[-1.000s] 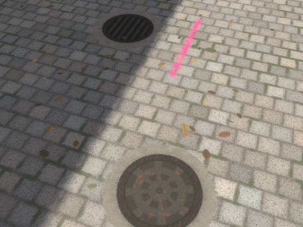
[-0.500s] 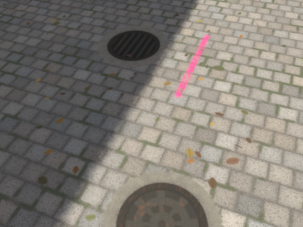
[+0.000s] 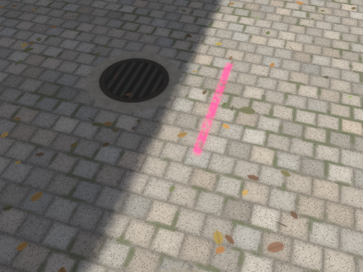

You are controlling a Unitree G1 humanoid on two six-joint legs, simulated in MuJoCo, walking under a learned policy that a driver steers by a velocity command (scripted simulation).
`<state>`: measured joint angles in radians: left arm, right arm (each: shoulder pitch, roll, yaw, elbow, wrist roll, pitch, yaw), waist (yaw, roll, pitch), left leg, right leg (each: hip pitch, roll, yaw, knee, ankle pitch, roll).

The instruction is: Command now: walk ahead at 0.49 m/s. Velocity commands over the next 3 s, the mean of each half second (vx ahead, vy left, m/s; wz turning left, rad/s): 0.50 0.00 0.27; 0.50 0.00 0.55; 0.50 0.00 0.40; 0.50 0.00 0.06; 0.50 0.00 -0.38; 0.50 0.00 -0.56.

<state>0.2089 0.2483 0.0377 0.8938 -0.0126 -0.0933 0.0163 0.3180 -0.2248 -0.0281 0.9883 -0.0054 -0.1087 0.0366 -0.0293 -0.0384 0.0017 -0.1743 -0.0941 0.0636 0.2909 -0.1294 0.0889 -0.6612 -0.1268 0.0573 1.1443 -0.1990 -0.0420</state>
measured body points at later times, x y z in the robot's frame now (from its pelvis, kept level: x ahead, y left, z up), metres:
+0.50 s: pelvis +0.27 -0.07 +0.00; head +0.29 -0.08 +0.45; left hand +0.29 +0.21 -0.12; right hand +0.40 -0.33 -0.13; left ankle +0.25 +0.09 -0.65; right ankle +0.29 -0.17 -0.74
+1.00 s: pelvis +0.50 +0.07 -0.01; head +0.53 +0.09 +0.44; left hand +0.49 +0.37 -0.13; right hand +0.72 -0.13 -0.12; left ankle +0.51 +0.14 -0.74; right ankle +0.53 -0.11 -0.65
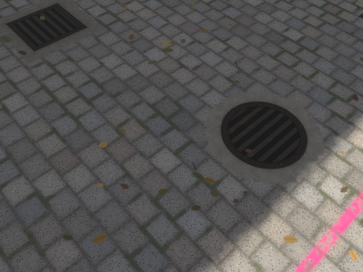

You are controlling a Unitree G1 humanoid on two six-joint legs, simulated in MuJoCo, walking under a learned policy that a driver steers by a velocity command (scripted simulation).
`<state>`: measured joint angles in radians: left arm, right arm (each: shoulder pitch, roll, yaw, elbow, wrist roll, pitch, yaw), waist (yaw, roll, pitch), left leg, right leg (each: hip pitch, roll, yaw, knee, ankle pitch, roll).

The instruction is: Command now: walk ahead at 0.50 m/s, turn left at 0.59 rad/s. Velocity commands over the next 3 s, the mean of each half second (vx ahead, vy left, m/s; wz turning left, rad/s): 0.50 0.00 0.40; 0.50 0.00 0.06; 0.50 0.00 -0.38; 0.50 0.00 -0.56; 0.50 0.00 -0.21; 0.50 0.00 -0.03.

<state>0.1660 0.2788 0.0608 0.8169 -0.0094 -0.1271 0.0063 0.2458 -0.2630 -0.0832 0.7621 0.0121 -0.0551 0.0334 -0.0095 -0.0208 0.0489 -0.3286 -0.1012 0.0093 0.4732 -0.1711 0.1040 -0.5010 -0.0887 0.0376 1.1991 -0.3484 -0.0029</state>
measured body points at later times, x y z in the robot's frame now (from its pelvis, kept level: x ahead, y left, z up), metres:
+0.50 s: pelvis +0.28 -0.04 +0.00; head +0.31 -0.04 +0.45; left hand +0.37 +0.25 -0.10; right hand +0.41 -0.29 -0.12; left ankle +0.18 +0.07 -0.64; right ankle +0.35 -0.12 -0.74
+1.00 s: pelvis +0.53 +0.07 +0.00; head +0.56 +0.09 +0.45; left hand +0.53 +0.35 -0.13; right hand +0.74 -0.15 -0.09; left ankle +0.56 +0.17 -0.74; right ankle +0.46 -0.09 -0.65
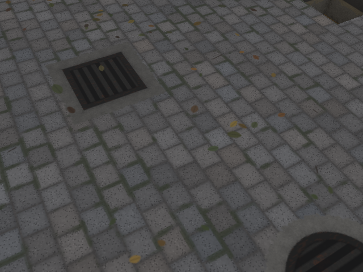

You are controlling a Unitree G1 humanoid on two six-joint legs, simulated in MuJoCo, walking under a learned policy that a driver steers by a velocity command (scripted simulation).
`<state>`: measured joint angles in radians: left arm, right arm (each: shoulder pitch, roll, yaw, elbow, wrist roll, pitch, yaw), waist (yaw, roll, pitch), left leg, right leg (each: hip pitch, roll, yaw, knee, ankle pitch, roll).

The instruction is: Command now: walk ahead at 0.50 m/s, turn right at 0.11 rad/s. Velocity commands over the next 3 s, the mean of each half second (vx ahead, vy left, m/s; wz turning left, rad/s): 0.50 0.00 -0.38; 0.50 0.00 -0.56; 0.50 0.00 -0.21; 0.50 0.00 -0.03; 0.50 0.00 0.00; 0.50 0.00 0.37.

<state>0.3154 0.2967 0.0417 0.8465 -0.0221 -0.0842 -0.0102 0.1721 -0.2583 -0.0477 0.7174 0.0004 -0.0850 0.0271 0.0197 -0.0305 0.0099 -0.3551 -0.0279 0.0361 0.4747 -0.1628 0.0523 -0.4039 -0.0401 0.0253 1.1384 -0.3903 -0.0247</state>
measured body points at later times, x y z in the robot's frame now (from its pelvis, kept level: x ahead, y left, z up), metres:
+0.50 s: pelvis +0.26 -0.07 -0.02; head +0.30 -0.09 +0.43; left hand +0.51 +0.13 -0.11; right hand +0.25 -0.36 -0.14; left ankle +0.11 +0.10 -0.65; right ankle +0.33 -0.16 -0.74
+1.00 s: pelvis +0.54 -0.12 -0.01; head +0.57 -0.12 +0.44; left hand +0.75 +0.10 -0.12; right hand +0.58 -0.44 -0.08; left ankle +0.66 -0.06 -0.74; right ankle +0.36 -0.16 -0.66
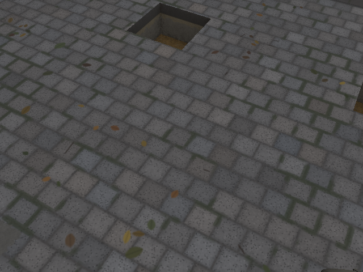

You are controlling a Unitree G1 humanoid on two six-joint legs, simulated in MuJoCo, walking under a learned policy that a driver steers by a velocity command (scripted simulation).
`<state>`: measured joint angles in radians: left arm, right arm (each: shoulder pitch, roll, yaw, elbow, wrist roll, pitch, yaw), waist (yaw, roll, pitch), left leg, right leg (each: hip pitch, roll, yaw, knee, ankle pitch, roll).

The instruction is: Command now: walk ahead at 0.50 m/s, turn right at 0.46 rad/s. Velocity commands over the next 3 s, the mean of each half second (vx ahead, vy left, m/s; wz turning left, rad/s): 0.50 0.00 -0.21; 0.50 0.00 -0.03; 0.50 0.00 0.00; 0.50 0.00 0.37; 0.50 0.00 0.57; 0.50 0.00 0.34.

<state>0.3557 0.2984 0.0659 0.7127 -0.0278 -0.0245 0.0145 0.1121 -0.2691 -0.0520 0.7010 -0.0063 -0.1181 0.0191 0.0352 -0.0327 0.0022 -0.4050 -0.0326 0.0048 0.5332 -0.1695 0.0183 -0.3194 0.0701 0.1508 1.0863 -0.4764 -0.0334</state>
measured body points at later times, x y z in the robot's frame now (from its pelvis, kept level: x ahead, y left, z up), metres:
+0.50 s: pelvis +0.25 -0.06 +0.00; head +0.28 -0.08 +0.45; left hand +0.47 +0.17 -0.07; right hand +0.25 -0.35 -0.13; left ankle +0.12 +0.10 -0.65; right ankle +0.31 -0.16 -0.73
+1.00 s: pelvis +0.53 -0.04 +0.00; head +0.56 -0.03 +0.44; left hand +0.55 +0.24 -0.14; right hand +0.71 -0.30 -0.09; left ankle +0.63 +0.05 -0.73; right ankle +0.34 -0.16 -0.68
